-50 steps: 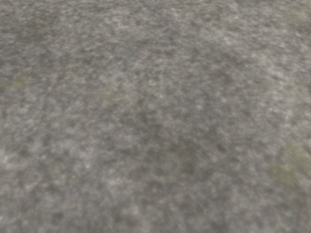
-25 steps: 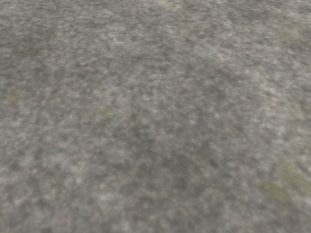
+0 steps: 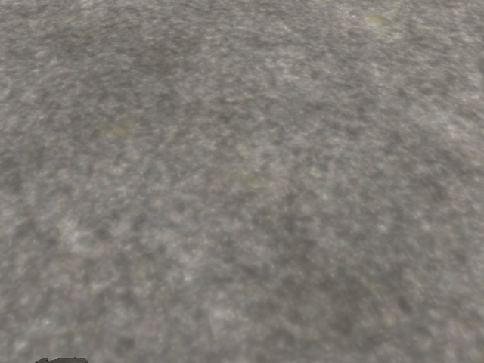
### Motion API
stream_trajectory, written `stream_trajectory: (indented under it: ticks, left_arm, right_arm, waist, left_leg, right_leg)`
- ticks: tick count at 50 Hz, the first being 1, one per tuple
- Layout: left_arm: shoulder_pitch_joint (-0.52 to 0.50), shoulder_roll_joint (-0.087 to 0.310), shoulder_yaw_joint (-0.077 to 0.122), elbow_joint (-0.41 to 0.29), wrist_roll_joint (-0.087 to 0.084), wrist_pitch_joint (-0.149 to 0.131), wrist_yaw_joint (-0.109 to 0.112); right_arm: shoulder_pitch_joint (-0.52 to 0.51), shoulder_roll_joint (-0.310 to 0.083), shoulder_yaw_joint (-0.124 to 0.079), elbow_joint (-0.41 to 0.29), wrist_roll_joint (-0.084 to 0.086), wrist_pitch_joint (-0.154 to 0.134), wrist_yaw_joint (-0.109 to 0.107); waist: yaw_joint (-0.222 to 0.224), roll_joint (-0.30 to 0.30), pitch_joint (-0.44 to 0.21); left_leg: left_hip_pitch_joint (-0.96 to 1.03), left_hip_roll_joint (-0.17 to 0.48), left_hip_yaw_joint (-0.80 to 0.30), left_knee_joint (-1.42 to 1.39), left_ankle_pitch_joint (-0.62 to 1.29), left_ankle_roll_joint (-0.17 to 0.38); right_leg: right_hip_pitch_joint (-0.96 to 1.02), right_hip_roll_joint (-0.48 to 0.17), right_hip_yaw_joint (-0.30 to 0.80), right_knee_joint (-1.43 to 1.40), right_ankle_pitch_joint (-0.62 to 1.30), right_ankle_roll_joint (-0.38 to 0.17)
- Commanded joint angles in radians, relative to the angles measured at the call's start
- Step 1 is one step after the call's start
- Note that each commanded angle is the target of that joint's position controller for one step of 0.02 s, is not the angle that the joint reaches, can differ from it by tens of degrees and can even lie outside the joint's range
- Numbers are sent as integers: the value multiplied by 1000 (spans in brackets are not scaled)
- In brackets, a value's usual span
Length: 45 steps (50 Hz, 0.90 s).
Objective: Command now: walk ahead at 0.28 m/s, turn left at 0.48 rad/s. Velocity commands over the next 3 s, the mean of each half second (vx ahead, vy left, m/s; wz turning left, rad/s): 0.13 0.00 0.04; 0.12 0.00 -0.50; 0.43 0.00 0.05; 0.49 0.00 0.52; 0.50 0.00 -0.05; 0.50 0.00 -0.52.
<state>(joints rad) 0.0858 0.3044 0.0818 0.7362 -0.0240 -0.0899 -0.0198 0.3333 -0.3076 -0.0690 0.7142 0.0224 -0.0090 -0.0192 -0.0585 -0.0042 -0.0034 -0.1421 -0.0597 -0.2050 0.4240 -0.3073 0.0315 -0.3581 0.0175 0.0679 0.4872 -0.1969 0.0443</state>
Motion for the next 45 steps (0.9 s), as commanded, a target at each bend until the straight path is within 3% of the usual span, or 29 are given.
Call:
stream_trajectory:
  ticks: [1, 2, 3, 4, 5, 7, 10, 12, 15, 17, 18, 19, 20, 21, 23, 24, 26, 29, 31, 33, 34, 35, 36, 37, 39, 40, 41, 43, 45]
  left_arm:
    - [65, 129, 40, -47, 18, -32, 10]
    - [165, 180, 47, -40, 42, -31, 19]
    - [211, 271, 65, -12, 62, -16, 13]
    - [172, 193, 47, -20, 35, -13, 6]
    - [136, 126, 25, -30, 25, -9, 7]
    - [71, 86, 6, -33, 27, 3, 9]
    - [46, 67, -10, -5, 38, 10, 17]
    - [31, 90, -9, 8, 31, 19, 16]
    - [55, 139, -1, 26, 6, 38, 10]
    - [57, 141, -3, 28, -13, 46, 13]
    - [74, 122, -11, 27, -3, 43, 12]
    - [96, 85, -21, 17, 20, 37, 9]
    - [140, 44, -32, 16, 7, 40, 14]
    - [114, 66, -29, 12, 3, 48, 18]
    - [83, 111, -5, 3, -3, 74, 23]
    - [106, 122, 7, 3, -2, 90, 24]
    - [128, 85, 3, 2, -5, 116, 24]
    - [110, 64, -4, -26, 0, 130, 12]
    - [110, 82, 2, -47, 0, 134, -4]
    - [170, 89, 14, -39, 4, 135, -15]
    - [190, 116, 26, -38, 14, 134, -7]
    - [197, 236, 55, -64, 16, 128, 14]
    - [190, 299, 57, -103, 55, 108, 7]
    - [186, 264, 48, -107, 66, 86, 1]
    - [161, 198, 34, -88, 14, 70, 11]
    - [149, 168, 21, -90, -2, 71, 18]
    - [150, 158, 13, -94, 1, 72, 27]
    - [169, 154, 10, -102, 14, 67, 40]
    - [194, 160, 13, -99, 15, 57, 47]
  right_arm:
    - [-72, -98, -23, -85, -8, -9, -5]
    - [-66, -24, 1, -103, -28, -11, -8]
    - [-25, -30, -1, -157, -8, -16, -17]
    - [26, -116, -22, -123, -5, -14, -21]
    - [-9, -153, -34, -107, -9, -7, -19]
    - [-40, -131, -35, -103, -20, 8, -19]
    - [-52, -42, -7, -104, -26, 14, -10]
    - [-94, -5, 11, -114, -35, 13, -8]
    - [-114, -50, -3, -115, -26, 18, -12]
    - [-122, -78, -14, -123, -31, 18, -20]
    - [-117, -125, -26, -138, -37, 17, -30]
    - [-97, -186, -40, -155, -47, 22, -41]
    - [-92, -188, -45, -134, -45, 33, -37]
    - [-102, -135, -34, -138, -40, 34, -31]
    - [-93, -123, -33, -140, -45, 27, -32]
    - [-105, -131, -35, -137, -39, 19, -32]
    - [-195, -128, -37, -139, -27, 10, -31]
    - [-254, -135, -45, -135, -28, 16, -28]
    - [-251, -141, -49, -123, -16, 19, -26]
    - [-258, -137, -48, -110, 1, 22, -25]
    - [-203, -107, -42, -85, -3, 21, -20]
    - [-167, -47, -24, -93, -46, 23, -15]
    - [-266, -50, -18, -149, -46, 21, -25]
    - [-297, -95, -31, -148, -28, 22, -33]
    - [-256, -127, -49, -114, -23, 13, -33]
    - [-264, -134, -53, -111, -23, 9, -30]
    - [-268, -127, -52, -109, -20, 0, -21]
    - [-268, -109, -50, -105, -18, -23, -6]
    - [-284, -94, -46, -99, -21, -44, 1]
  waist:
    - [102, 141, -30]
    - [123, -15, -131]
    - [80, -294, -133]
    - [66, -220, -82]
    - [73, -154, -29]
    - [56, -110, -11]
    - [34, -129, -39]
    - [42, -147, -60]
    - [48, -133, -71]
    - [31, -113, -45]
    - [33, -71, -65]
    - [48, 40, -108]
    - [66, 195, -135]
    - [42, 216, -112]
    - [8, 240, -79]
    - [21, 202, -69]
    - [67, 154, -41]
    - [69, 180, -56]
    - [66, 176, -77]
    - [100, 142, -87]
    - [97, 60, -73]
    - [68, -235, -45]
    - [108, -303, -65]
    - [133, -180, -88]
    - [92, -89, -63]
    - [94, -108, -35]
    - [92, -134, -18]
    - [93, -131, -15]
    - [101, -105, -13]
  left_leg:
    - [-152, 124, -193, 26, 6, 93]
    - [-238, 40, -81, 283, -96, 31]
    - [-485, -63, 30, 504, -361, -16]
    - [-542, 8, 4, 659, -356, -44]
    - [-557, 32, 9, 717, -287, -55]
    - [-522, 61, 39, 692, -191, -76]
    - [-337, 85, 108, 496, -86, -102]
    - [-202, 83, 157, 324, -45, -109]
    - [-98, 45, 184, 124, 99, -99]
    - [10, 44, 175, -42, 253, -59]
    - [102, 122, 106, -38, 385, -27]
    - [193, 249, 28, 22, 590, 29]
    - [191, 322, -32, 12, 548, 127]
    - [166, 350, -80, -22, 499, 168]
    - [159, 414, -118, -51, 599, 219]
    - [128, 441, -103, -57, 641, 237]
    - [39, 388, 19, -69, 593, 190]
    - [-32, 344, 132, -66, 553, 162]
    - [-13, 354, 150, -32, 505, 151]
    - [-63, 334, 196, 57, 370, 99]
    - [-138, 288, 252, 166, 200, 34]
    - [-366, 168, 358, 460, -174, -78]
    - [-506, 42, 217, 690, -425, -105]
    - [-529, 64, 132, 791, -387, -93]
    - [-571, 115, 112, 733, -187, -62]
    - [-583, 126, 110, 687, -113, -61]
    - [-569, 118, 116, 670, -50, -63]
    - [-562, 101, 123, 593, 39, -69]
    - [-552, 89, 125, 482, 94, -79]
  right_leg:
    - [250, -45, 3, -105, 89, -47]
    - [416, -227, 184, -123, 149, -110]
    - [489, -403, 548, -200, 100, -273]
    - [441, -432, 590, -209, 49, -318]
    - [390, -382, 451, -188, 108, -294]
    - [316, -301, 277, -186, 264, -252]
    - [205, -219, 102, -189, 516, -249]
    - [158, -187, 61, -170, 588, -246]
    - [178, -194, 108, -134, 523, -243]
    - [128, -172, 144, -107, 370, -197]
    - [77, -148, 155, -78, 249, -147]
    - [2, -74, 102, 11, 32, -96]
    - [-52, -4, -3, 98, -157, -54]
    - [-79, -5, -33, 172, -215, -29]
    - [-188, -5, -46, 447, -434, -5]
    - [-211, -28, -24, 565, -463, 9]
    - [-164, -59, -36, 516, -379, 19]
    - [-37, -61, -88, 372, -234, 20]
    - [11, -53, -111, 263, -161, 0]
    - [133, -12, -157, 90, -11, -41]
    - [210, -3, -111, 2, 89, -74]
    - [319, -224, 223, -108, 394, -168]
    - [270, -415, 513, -160, 515, -384]
    - [273, -393, 481, -179, 406, -408]
    - [296, -281, 388, -203, -99, -299]
    - [287, -257, 387, -236, -265, -277]
    - [271, -235, 389, -268, -339, -269]
    - [294, -218, 374, -298, -308, -266]
    - [321, -205, 349, -299, -225, -266]
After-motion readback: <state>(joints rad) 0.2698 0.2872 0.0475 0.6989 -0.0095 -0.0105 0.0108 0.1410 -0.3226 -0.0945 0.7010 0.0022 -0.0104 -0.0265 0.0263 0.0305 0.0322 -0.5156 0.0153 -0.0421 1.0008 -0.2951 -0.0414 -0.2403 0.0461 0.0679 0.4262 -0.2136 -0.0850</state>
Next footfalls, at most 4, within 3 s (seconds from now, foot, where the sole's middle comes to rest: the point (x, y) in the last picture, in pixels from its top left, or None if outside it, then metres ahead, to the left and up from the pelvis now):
0.02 right None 0.10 -0.13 -0.78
0.36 left None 0.16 0.12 -0.78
0.68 right None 0.14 -0.14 -0.78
1.24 left None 0.37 0.02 -0.78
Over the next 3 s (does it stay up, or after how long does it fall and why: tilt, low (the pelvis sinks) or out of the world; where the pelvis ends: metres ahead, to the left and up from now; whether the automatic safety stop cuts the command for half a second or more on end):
stays up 1.18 -0.14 0.00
